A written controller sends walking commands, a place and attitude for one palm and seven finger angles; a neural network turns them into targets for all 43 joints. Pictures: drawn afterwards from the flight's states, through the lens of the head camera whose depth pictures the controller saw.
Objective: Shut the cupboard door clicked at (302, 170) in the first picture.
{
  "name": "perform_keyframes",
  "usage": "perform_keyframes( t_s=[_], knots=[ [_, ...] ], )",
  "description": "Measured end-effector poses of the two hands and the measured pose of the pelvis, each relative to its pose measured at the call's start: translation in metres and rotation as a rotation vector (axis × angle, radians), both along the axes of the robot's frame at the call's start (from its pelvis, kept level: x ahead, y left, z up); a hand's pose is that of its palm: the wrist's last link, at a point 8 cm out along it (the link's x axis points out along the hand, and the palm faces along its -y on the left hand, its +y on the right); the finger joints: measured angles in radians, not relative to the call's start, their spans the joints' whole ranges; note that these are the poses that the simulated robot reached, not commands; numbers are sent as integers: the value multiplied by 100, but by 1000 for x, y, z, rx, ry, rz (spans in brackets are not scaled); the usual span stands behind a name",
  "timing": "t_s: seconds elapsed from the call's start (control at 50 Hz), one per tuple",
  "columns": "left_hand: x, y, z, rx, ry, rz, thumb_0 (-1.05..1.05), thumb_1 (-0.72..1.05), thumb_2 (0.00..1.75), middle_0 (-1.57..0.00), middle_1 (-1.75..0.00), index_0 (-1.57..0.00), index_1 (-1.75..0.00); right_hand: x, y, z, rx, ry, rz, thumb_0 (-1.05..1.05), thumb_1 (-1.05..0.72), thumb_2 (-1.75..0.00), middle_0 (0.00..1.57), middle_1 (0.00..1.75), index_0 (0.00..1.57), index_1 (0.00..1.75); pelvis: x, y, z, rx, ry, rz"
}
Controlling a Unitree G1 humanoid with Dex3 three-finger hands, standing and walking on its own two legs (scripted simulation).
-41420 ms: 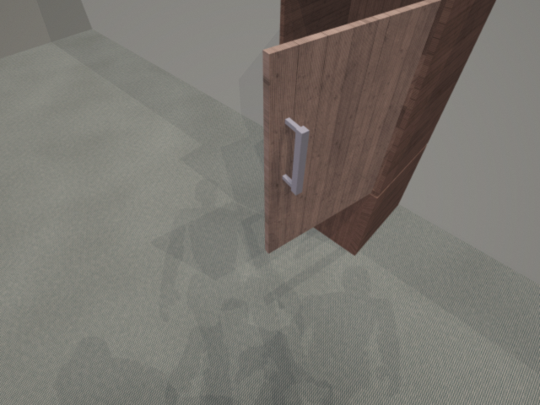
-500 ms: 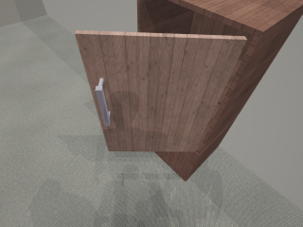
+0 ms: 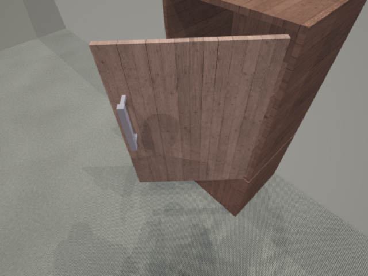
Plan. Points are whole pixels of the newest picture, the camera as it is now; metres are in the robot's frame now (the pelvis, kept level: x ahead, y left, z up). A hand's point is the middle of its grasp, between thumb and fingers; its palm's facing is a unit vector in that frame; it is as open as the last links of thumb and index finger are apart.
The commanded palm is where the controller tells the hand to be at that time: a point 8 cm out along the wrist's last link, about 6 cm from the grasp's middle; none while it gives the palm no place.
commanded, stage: come to a stop and stand still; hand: left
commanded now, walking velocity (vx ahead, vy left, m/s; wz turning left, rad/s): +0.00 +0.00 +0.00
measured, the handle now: (129, 124) +0.49 +0.19 +0.03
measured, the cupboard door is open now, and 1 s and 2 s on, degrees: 47 47 47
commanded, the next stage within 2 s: look again from close up in 0.58 s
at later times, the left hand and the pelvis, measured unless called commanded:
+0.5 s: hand out of the picture +0.10 +0.18 -0.16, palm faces -0.02 -0.96 -0.26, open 7.4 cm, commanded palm none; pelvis +0.03 -0.02 +0.00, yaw +0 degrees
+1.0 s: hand out of the picture +0.08 +0.18 -0.16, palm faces +0.00 -0.97 -0.26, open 7.4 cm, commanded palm none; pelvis +0.04 -0.03 +0.01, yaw +1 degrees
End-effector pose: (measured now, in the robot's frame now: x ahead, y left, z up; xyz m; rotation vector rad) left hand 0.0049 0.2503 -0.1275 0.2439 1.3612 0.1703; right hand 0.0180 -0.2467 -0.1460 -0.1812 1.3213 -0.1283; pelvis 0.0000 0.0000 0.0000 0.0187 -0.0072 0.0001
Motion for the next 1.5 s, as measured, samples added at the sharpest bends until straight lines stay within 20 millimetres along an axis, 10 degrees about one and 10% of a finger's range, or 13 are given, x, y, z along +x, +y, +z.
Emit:
perform_keyframes(
  t_s=[0.54, 1.34, 1.5],
  knots=[
    [92, -22, 2, -5, -135, -34, 0, 91, 90, -20, -30, -20, -30, 61, -19, 6, -13, -48, 18, 0, -91, -90, 20, 30, 20, 30, 32, -24, 3, -4, -1, 3],
    [55, -26, -6, -30, -59, 18, 0, 91, 90, -20, -30, -20, -30, 45, -14, 10, -18, 16, 23, 0, -91, -90, 20, 30, 20, 30, 31, -23, 6, -17, 0, 19],
    [166, -14, 112, -14, -1059, 84, 1, 91, 90, -24, -34, -23, -34, 102, -16, 26, -52, -490, 65, 1, -91, -90, 20, 30, 20, 30, 13, -20, -18, -13, 62, 80]
  ],
)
